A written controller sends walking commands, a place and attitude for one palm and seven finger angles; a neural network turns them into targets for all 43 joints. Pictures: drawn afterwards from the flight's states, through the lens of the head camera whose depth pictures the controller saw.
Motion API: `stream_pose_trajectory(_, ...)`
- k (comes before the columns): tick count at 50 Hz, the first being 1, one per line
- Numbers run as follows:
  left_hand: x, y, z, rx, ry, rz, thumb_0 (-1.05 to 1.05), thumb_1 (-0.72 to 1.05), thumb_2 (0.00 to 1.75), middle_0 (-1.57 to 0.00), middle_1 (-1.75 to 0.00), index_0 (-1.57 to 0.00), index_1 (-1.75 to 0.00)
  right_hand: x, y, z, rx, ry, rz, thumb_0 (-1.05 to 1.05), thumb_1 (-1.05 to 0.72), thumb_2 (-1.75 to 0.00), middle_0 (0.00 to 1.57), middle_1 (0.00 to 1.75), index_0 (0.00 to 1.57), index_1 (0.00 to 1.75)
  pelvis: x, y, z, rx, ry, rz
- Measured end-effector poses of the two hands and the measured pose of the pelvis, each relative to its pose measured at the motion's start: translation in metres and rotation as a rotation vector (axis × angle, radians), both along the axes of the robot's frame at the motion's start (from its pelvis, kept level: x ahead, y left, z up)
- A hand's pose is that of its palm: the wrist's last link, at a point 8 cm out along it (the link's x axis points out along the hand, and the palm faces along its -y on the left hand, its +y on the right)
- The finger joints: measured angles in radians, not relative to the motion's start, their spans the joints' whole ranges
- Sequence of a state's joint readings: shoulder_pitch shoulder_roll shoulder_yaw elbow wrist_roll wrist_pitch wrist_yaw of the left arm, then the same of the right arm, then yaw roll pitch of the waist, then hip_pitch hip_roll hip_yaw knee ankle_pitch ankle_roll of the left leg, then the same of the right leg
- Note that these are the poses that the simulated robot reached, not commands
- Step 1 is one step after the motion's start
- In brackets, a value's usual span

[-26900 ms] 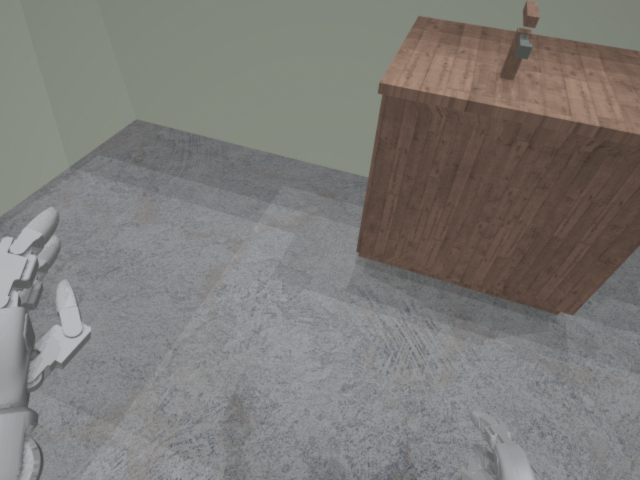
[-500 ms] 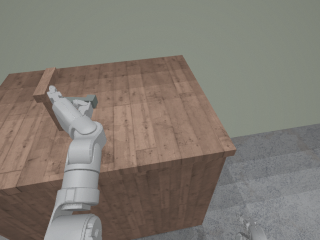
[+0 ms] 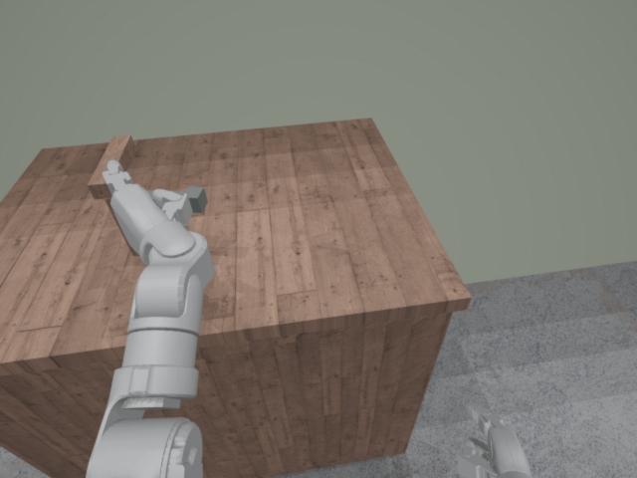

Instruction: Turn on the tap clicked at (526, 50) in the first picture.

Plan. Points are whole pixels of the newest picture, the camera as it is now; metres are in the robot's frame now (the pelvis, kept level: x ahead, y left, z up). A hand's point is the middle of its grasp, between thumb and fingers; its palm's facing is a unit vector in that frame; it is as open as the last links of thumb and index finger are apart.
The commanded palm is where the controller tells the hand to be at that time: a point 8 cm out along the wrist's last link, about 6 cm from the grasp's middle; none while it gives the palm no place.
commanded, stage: lift the hand up off the lever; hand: left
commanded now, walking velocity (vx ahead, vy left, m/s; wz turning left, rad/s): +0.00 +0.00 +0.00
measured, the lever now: (195, 199) +0.46 +0.24 +0.13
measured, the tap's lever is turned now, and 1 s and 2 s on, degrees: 75 75 75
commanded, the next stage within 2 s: draw the hand back beside the body in 0.76 s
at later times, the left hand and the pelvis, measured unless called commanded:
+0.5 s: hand (176, 192) +0.38 +0.21 +0.21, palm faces +0.73 -0.68 -0.01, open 7.8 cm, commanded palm +0.32 +0.23 +0.21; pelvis +0.01 +0.00 +0.00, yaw +0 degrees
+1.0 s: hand (205, 191) +0.37 +0.17 +0.21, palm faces +0.42 -0.90 -0.09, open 7.8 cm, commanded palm +0.31 +0.24 +0.20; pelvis +0.01 +0.00 +0.00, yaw -2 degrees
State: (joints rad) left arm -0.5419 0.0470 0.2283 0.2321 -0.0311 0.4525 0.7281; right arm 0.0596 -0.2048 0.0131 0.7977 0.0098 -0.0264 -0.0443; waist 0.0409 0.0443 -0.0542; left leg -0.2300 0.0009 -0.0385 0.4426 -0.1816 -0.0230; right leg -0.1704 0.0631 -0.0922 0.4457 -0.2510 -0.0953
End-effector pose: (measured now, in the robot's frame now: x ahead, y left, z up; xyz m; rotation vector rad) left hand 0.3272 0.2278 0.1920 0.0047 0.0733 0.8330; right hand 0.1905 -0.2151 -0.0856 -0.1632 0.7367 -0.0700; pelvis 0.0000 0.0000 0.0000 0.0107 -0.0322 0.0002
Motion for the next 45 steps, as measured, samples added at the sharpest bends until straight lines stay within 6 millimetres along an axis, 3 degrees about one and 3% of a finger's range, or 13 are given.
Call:
stream_pose_trajectory(13, 0.0, -0.004, 0.007, -0.004, -0.018, -0.017, 0.01, 0.9, 0.9, -0.15, -0.15, -0.15, -0.15, -0.006, -0.002, -0.006, 0.021, 0.032, -0.015, 0.02, -0.91, -0.9, 0.21, 0.3, 0.2, 0.3, 0.006, 0.0, 0.001, 0.005, -0.005, -0.012)
stream_pose_trajectory(24, -0.004, 0.004, 0.016, 0.005, -0.034, -0.005, 0.02, 0.9, 0.9, -0.15, -0.15, -0.15, -0.15, 0.008, -0.007, 0.002, 0.0, -0.002, -0.009, 0.02, -0.91, -0.9, 0.2, 0.3, 0.2, 0.3, 0.007, -0.002, 0.001, 0.004, -0.012, -0.008)
stream_pose_trajectory(36, -0.009, 0.003, 0.019, -0.011, -0.027, -0.032, 0.01, 0.9, 0.9, -0.15, -0.15, -0.15, -0.15, 0.024, 0.003, 0.011, 0.016, -0.045, 0.017, 0.02, -0.91, -0.9, 0.2, 0.3, 0.2, 0.3, 0.008, -0.001, 0.002, 0.004, -0.022, -0.004)
stream_pose_trajectory(45, 0.001, 0.001, 0.02, 0.021, -0.013, -0.047, 0.02, 0.9, 0.9, -0.15, -0.15, -0.15, -0.15, 0.022, 0.01, 0.007, 0.017, -0.027, 0.035, 0.02, -0.91, -0.9, 0.2, 0.3, 0.2, 0.3, 0.006, 0.0, 0.001, 0.005, -0.012, -0.004)
